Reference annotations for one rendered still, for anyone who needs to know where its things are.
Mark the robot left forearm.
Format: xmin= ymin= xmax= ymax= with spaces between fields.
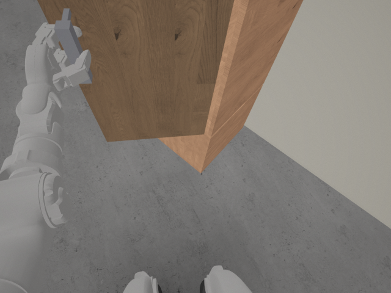
xmin=0 ymin=84 xmax=65 ymax=181

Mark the handle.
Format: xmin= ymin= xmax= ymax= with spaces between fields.
xmin=54 ymin=9 xmax=93 ymax=84

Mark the cupboard door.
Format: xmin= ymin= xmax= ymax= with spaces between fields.
xmin=38 ymin=0 xmax=234 ymax=142

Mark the robot left hand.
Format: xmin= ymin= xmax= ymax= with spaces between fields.
xmin=25 ymin=23 xmax=91 ymax=96

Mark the left robot upper arm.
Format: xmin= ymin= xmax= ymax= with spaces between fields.
xmin=0 ymin=172 xmax=72 ymax=293

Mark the robot right thigh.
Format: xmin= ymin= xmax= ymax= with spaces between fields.
xmin=204 ymin=270 xmax=252 ymax=293

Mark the right robot shin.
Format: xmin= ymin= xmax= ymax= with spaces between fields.
xmin=209 ymin=266 xmax=223 ymax=275

